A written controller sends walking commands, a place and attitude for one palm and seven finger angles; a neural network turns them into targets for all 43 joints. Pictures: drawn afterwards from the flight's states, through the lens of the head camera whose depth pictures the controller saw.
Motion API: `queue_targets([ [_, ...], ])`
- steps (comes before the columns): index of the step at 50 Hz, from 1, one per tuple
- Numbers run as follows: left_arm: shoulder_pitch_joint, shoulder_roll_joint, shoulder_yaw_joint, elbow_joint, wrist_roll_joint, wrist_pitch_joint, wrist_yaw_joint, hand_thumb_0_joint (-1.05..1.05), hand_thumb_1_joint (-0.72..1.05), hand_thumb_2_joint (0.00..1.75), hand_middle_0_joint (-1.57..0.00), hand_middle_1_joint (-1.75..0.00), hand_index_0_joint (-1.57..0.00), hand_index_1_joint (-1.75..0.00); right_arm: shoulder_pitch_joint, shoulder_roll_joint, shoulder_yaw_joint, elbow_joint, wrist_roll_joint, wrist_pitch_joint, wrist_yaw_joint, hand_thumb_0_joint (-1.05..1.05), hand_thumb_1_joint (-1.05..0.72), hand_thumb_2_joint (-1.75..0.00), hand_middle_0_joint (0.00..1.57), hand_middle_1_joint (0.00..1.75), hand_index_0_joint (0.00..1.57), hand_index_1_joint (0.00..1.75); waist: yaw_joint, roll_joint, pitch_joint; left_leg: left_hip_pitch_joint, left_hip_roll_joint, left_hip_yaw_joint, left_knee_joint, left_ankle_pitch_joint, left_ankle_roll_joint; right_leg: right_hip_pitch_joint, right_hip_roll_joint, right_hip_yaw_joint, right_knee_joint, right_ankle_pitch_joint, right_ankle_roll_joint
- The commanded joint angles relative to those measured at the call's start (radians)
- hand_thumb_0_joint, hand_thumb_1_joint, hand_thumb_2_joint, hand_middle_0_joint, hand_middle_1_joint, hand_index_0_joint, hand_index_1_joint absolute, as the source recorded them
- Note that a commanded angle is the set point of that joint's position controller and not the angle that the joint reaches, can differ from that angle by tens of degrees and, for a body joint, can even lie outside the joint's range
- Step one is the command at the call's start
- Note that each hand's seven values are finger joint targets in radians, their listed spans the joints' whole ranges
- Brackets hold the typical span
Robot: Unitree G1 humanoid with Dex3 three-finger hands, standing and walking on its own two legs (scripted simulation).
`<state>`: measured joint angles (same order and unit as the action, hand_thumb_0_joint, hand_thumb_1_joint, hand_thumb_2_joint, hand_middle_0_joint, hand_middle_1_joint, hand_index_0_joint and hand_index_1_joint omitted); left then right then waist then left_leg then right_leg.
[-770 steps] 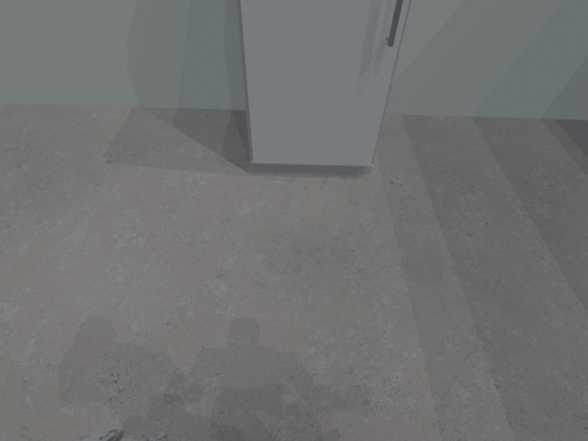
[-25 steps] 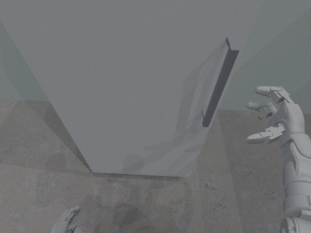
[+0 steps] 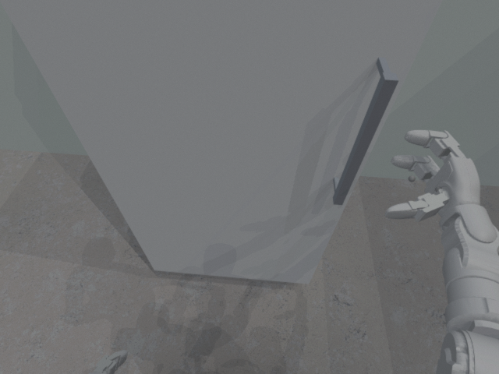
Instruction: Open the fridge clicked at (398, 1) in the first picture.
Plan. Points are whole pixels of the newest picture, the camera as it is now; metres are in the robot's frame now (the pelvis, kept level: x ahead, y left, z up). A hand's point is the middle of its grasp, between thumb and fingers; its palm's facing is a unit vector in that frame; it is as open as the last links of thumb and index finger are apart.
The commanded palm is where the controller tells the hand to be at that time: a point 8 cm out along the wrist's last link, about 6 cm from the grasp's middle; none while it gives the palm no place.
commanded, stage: move the hooked fingers beside the handle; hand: right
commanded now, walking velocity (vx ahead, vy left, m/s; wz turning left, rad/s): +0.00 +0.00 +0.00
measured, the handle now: (356, 143) +0.50 -0.13 +0.10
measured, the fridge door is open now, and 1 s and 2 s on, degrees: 0 0 0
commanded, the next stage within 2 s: feel for the door with the fingertips in 0.56 s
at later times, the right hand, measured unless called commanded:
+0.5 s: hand (412, 183) +0.41 -0.20 +0.11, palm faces -0.01 +1.00 +0.00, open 14.0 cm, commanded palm +0.38 -0.25 +0.11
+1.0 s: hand (387, 177) +0.42 -0.16 +0.11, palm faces -0.05 +1.00 +0.01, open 14.0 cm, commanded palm +0.39 -0.22 +0.11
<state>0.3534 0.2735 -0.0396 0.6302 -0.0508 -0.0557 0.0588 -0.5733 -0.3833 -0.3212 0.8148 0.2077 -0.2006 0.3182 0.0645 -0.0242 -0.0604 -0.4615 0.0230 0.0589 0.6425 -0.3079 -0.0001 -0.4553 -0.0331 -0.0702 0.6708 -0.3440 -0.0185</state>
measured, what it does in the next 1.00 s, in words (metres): stands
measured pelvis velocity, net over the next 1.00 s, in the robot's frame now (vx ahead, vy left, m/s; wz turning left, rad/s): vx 0.00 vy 0.00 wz -0.01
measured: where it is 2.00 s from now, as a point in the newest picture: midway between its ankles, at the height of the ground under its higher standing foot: outside the picture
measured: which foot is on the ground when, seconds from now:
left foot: down 0.00-1.00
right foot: down 0.00-1.00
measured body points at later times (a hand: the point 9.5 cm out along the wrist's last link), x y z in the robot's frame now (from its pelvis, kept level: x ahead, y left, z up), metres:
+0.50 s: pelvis +0.00 +0.00 +0.00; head +0.03 +0.00 +0.45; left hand +0.10 +0.26 -0.11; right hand +0.40 -0.25 +0.11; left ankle +0.01 +0.12 -0.72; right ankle -0.01 -0.11 -0.72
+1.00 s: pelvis +0.00 +0.00 +0.00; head +0.04 +0.00 +0.45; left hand +0.09 +0.25 -0.11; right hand +0.41 -0.22 +0.11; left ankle +0.01 +0.12 -0.72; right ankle -0.01 -0.11 -0.72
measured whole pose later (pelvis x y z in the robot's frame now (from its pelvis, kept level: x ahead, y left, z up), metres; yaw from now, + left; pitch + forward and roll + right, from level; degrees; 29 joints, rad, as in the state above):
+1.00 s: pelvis +0.00 +0.00 +0.00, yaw +0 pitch +7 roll +1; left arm 0.32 0.26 -0.04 0.63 -0.05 -0.06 0.05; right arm -0.59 -0.30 -0.24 0.78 0.19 -0.20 0.23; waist 0.06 -0.02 -0.06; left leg -0.47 0.03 0.07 0.66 -0.31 0.00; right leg -0.47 -0.03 -0.06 0.69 -0.35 -0.02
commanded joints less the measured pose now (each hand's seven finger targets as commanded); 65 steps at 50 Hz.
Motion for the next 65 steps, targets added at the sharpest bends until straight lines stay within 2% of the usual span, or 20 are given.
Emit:
queue_targets([
  [1, 0.004, 0.146, 0.062, -0.12, -0.004, -0.041, 0.015, 0.0, 0.9, 0.9, -0.2, -0.3, -0.2, -0.3, -0.401, -0.24, -0.04, -0.244, 0.019, -0.068, 0.004, 0.0, 0.5, -0.3, 0.3, 1.2, 0.3, 1.2, -0.01, -0.02, -0.308, 0.134, -0.036, -0.026, -0.048, 0.305, 0.025, 0.143, 0.019, 0.064, -0.075, 0.279, -0.011],
  [4, -0.004, 0.141, 0.06, -0.118, -0.005, -0.044, 0.014, 0.0, 0.9, 0.9, -0.2, -0.3, -0.2, -0.3, -0.429, -0.205, -0.008, -0.257, 0.017, -0.072, -0.005, 0.0, 0.5, -0.3, 0.3, 1.2, 0.3, 1.2, -0.001, -0.044, -0.295, 0.102, -0.037, -0.022, -0.053, 0.263, 0.027, 0.161, 0.02, 0.072, -0.078, 0.249, -0.007],
  [6, 0.003, 0.147, 0.062, -0.111, -0.003, -0.042, 0.017, 0.0, 0.9, 0.9, -0.2, -0.3, -0.2, -0.3, -0.424, -0.241, -0.044, -0.232, 0.022, -0.071, -0.009, 0.0, 0.5, -0.3, 0.3, 1.2, 0.3, 1.2, -0.001, 0.026, -0.304, 0.134, -0.038, -0.026, -0.055, 0.275, 0.023, 0.135, 0.02, 0.068, -0.075, 0.241, -0.014],
  [11, -0.009, 0.137, 0.06, -0.119, -0.005, -0.043, 0.012, 0.0, 0.9, 0.9, -0.2, -0.3, -0.2, -0.3, -0.412, -0.208, -0.008, -0.285, 0.013, -0.077, -0.009, 0.0, 0.5, -0.3, 0.3, 1.2, 0.3, 1.2, -0.007, -0.063, -0.326, 0.127, -0.036, -0.024, -0.046, 0.318, 0.028, 0.185, 0.019, 0.07, -0.07, 0.308, -0.008],
  [17, -0.016, 0.146, 0.057, -0.123, -0.007, -0.036, 0.013, 0.0, 0.9, 0.9, -0.2, -0.3, -0.2, -0.3, -0.361, -0.23, -0.04, -0.211, 0.022, -0.046, -0.009, 0.0, 0.5, -0.3, 0.3, 1.2, 0.3, 1.2, -0.013, 0.035, -0.261, 0.142, -0.033, -0.026, -0.059, 0.283, 0.022, 0.105, 0.024, 0.062, -0.082, 0.229, -0.012],
  [22, -0.017, 0.14, 0.054, -0.13, -0.003, -0.035, 0.016, 0.0, 0.9, 0.9, -0.2, -0.3, -0.2, -0.3, -0.425, -0.236, -0.03, -0.26, 0.014, -0.068, -0.003, 0.0, 0.5, -0.3, 0.3, 1.2, 0.3, 1.2, -0.005, -0.032, -0.313, 0.142, -0.033, -0.032, -0.048, 0.307, 0.025, 0.143, 0.026, 0.064, -0.07, 0.263, -0.011],
  [25, -0.014, 0.143, 0.058, -0.129, -0.003, -0.036, 0.018, 0.0, 0.9, 0.9, -0.2, -0.3, -0.2, -0.3, -0.404, -0.255, -0.048, -0.269, 0.025, -0.08, 0.005, 0.0, 0.5, -0.3, 0.3, 1.2, 0.3, 1.2, -0.013, -0.008, -0.331, 0.163, -0.035, -0.033, -0.044, 0.322, 0.027, 0.147, 0.023, 0.065, -0.063, 0.281, -0.013],
  [26, -0.02, 0.137, 0.055, -0.132, -0.005, -0.038, 0.016, 0.0, 0.9, 0.9, -0.2, -0.3, -0.2, -0.3, -0.406, -0.21, -0.01, -0.28, 0.026, -0.079, 0.011, 0.0, 0.5, -0.3, 0.3, 1.2, 0.3, 1.2, -0.008, -0.023, -0.336, 0.156, -0.036, -0.029, -0.043, 0.328, 0.027, 0.161, 0.024, 0.066, -0.068, 0.288, -0.011],
  [30, -0.016, 0.146, 0.057, -0.124, -0.005, -0.037, 0.017, 0.0, 0.9, 0.9, -0.2, -0.3, -0.2, -0.3, -0.37, -0.221, -0.026, -0.23, 0.032, -0.058, 0.013, 0.0, 0.5, -0.3, 0.3, 1.2, 0.3, 1.2, -0.011, 0.02, -0.288, 0.147, -0.034, -0.024, -0.051, 0.298, 0.027, 0.124, 0.023, 0.068, -0.071, 0.255, -0.013],
  [34, -0.026, 0.14, 0.056, -0.131, -0.008, -0.039, 0.016, 0.0, 0.9, 0.9, -0.2, -0.3, -0.2, -0.3, -0.406, -0.19, 0.002, -0.264, 0.029, -0.055, 0.009, 0.0, 0.5, -0.3, 0.3, 1.2, 0.3, 1.2, -0.005, -0.025, -0.291, 0.121, -0.032, -0.027, -0.056, 0.271, 0.025, 0.135, 0.028, 0.065, -0.074, 0.231, -0.011],
  [38, -0.022, 0.138, 0.058, -0.12, -0.007, -0.044, 0.014, 0.0, 0.9, 0.9, -0.2, -0.3, -0.2, -0.3, -0.447, -0.149, 0.038, -0.277, 0.029, -0.064, -0.011, 0.0, 0.5, -0.3, 0.3, 1.2, 0.3, 1.2, 0.005, -0.023, -0.298, 0.097, -0.037, -0.022, -0.054, 0.249, 0.027, 0.159, 0.025, 0.078, -0.07, 0.224, -0.009],
  [40, -0.013, 0.144, 0.06, -0.114, -0.003, -0.043, 0.013, 0.0, 0.9, 0.9, -0.2, -0.3, -0.2, -0.3, -0.422, -0.187, 0.004, -0.274, 0.025, -0.068, -0.029, 0.0, 0.5, -0.3, 0.3, 1.2, 0.3, 1.2, -0.006, 0.018, -0.314, 0.123, -0.037, -0.019, -0.049, 0.26, 0.028, 0.149, 0.023, 0.08, -0.067, 0.241, -0.009],
  [42, -0.024, 0.134, 0.056, -0.112, -0.005, -0.044, 0.009, 0.0, 0.9, 0.9, -0.2, -0.3, -0.2, -0.3, -0.446, -0.15, 0.035, -0.265, 0.013, -0.065, -0.043, 0.0, 0.5, -0.3, 0.3, 1.2, 0.3, 1.2, 0.002, -0.032, -0.29, 0.096, -0.035, -0.021, -0.05, 0.25, 0.026, 0.149, 0.025, 0.077, -0.071, 0.226, -0.005],
  [45, -0.014, 0.136, 0.059, -0.109, 0.0, -0.043, 0.005, 0.0, 0.9, 0.9, -0.2, -0.3, -0.2, -0.3, -0.457, -0.141, 0.041, -0.261, 0.0, -0.066, -0.071, 0.0, 0.5, -0.3, 0.3, 1.2, 0.3, 1.2, 0.001, 0.006, -0.306, 0.1, -0.038, -0.015, -0.042, 0.254, 0.027, 0.151, 0.022, 0.083, -0.068, 0.244, -0.006],
  [49, -0.022, 0.124, 0.06, -0.118, 0.001, -0.047, -0.005, 0.0, 0.9, 0.9, -0.2, -0.3, -0.2, -0.3, -0.405, -0.096, 0.049, -0.278, -0.003, -0.067, -0.099, 0.0, 0.5, -0.3, 0.3, 1.2, 0.3, 1.2, -0.017, -0.028, -0.338, 0.12, -0.038, -0.017, -0.034, 0.302, 0.028, 0.172, 0.023, 0.073, -0.066, 0.291, 0.0],
  [50, -0.013, 0.129, 0.063, -0.115, 0.002, -0.043, -0.007, 0.0, 0.9, 0.9, -0.2, -0.3, -0.2, -0.3, -0.399, -0.109, 0.044, -0.274, -0.004, -0.066, -0.105, 0.0, 0.5, -0.3, 0.3, 1.2, 0.3, 1.2, -0.01, 0.043, -0.331, 0.136, -0.039, -0.014, -0.035, 0.312, 0.025, 0.153, 0.02, 0.074, -0.062, 0.294, -0.005],
  [54, -0.016, 0.126, 0.062, -0.117, 0.003, -0.037, -0.008, 0.0, 0.9, 0.9, -0.2, -0.3, -0.2, -0.3, -0.406, -0.134, 0.016, -0.268, -0.023, -0.062, -0.128, 0.0, 0.5, -0.3, 0.3, 1.2, 0.3, 1.2, -0.021, 0.005, -0.314, 0.141, -0.037, -0.021, -0.033, 0.312, 0.026, 0.134, 0.024, 0.064, -0.073, 0.278, -0.002],
  [57, -0.015, 0.126, 0.061, -0.115, 0.002, -0.031, -0.005, 0.0, 0.9, 0.9, -0.2, -0.3, -0.2, -0.3, -0.451, -0.145, 0.018, -0.258, -0.027, -0.066, -0.131, 0.0, 0.5, -0.3, 0.3, 1.2, 0.3, 1.2, -0.006, 0.033, -0.3, 0.145, -0.038, -0.028, -0.042, 0.302, 0.021, 0.117, 0.024, 0.06, -0.074, 0.249, -0.007],
  [59, -0.014, 0.122, 0.062, -0.112, 0.002, -0.033, -0.002, 0.0, 0.9, 0.9, -0.2, -0.3, -0.2, -0.3, -0.478, -0.127, 0.036, -0.283, -0.028, -0.079, -0.125, 0.0, 0.5, -0.3, 0.3, 1.2, 0.3, 1.2, -0.004, -0.023, -0.329, 0.136, -0.038, -0.028, -0.038, 0.313, 0.026, 0.154, 0.025, 0.06, -0.069, 0.273, -0.005],
  [65, 0.013, 0.133, 0.063, -0.088, 0.002, -0.027, 0.001, 0.0, 0.9, 0.9, -0.2, -0.3, -0.2, -0.3, -0.521, -0.121, 0.052, -0.175, -0.025, -0.076, -0.109, 0.0, 0.5, -0.3, 0.3, 1.2, 0.3, 1.2, 0.019, 0.049, -0.297, 0.12, -0.039, -0.024, -0.043, 0.301, 0.022, 0.119, 0.024, 0.063, -0.063, 0.252, -0.009],
])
